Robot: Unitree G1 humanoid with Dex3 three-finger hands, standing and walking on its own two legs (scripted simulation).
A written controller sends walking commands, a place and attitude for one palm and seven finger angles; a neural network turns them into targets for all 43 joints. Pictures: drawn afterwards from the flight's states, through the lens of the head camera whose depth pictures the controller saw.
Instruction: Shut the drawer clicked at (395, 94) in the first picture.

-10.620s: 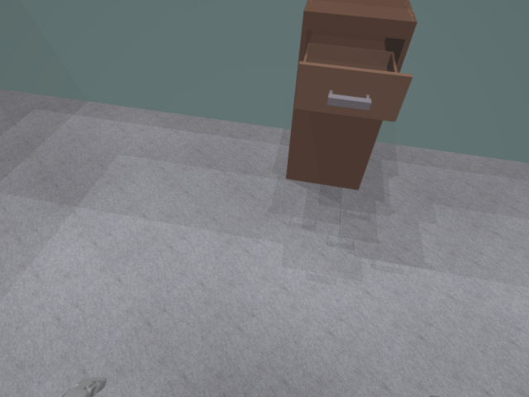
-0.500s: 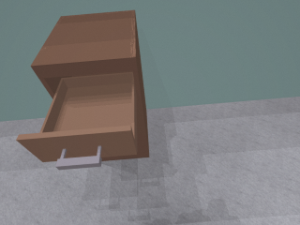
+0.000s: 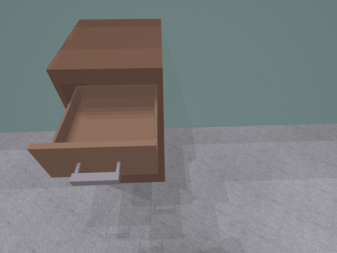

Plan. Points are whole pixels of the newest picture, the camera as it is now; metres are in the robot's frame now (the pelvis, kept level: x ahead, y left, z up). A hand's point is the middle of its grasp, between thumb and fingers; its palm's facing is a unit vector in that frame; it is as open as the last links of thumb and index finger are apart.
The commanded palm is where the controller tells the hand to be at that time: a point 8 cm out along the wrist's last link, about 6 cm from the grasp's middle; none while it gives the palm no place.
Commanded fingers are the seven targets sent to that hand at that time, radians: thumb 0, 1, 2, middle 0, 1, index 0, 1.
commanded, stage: come to a stop and stand still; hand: left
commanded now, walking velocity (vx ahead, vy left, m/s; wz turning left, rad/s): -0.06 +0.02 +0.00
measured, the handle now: (97, 172) +0.34 +0.24 -0.06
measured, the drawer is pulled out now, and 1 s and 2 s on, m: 0.29 0.29 0.29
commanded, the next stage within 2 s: look again from close up in 0.42 s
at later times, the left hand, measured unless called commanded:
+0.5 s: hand out of the picture -0.01 +0.14 -0.17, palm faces +0.08 -0.98 -0.19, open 7.3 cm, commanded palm none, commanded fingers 0.00 0.90 0.90 -0.20 -0.30 -0.20 -0.30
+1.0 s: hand out of the picture -0.04 +0.20 -0.17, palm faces +0.04 -0.98 -0.18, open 7.3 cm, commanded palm none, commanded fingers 0.00 0.90 0.90 -0.20 -0.30 -0.20 -0.30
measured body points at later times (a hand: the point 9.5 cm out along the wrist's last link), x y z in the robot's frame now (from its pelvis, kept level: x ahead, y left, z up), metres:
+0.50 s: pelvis +0.01 -0.02 +0.01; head +0.01 -0.03 +0.46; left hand -0.01 +0.19 -0.15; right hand +0.00 -0.23 -0.16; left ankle -0.05 +0.13 -0.74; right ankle -0.01 -0.09 -0.74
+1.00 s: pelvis -0.03 +0.03 +0.00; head -0.03 +0.02 +0.45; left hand -0.04 +0.25 -0.15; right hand -0.05 -0.17 -0.16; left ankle -0.04 +0.11 -0.74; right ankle -0.01 -0.09 -0.74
